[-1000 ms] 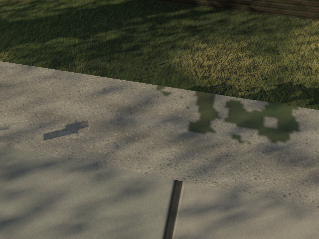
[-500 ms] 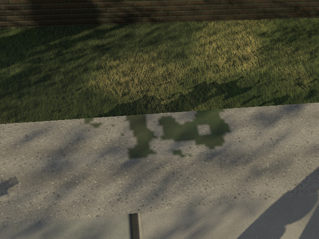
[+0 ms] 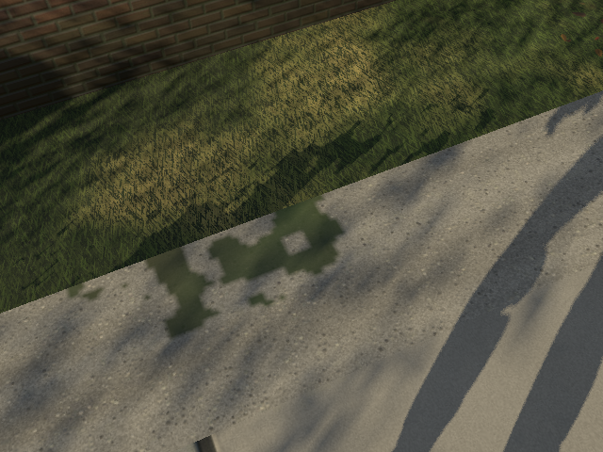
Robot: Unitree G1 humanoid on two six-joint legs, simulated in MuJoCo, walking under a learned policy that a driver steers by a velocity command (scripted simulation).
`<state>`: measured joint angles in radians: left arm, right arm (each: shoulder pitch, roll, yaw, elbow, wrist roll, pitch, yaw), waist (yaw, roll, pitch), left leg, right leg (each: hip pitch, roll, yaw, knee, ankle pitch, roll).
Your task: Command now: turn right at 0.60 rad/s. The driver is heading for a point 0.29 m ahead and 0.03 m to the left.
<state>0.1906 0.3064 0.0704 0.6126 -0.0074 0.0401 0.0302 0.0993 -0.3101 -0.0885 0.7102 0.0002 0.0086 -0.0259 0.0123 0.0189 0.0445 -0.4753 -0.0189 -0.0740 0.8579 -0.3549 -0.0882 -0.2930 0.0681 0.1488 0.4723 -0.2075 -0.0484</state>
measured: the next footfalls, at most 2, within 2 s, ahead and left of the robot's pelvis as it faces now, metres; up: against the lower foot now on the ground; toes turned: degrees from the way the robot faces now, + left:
left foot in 0.16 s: +0.06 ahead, +0.14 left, +0.00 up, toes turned -11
right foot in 0.50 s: +0.00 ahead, -0.12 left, +0.00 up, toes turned -8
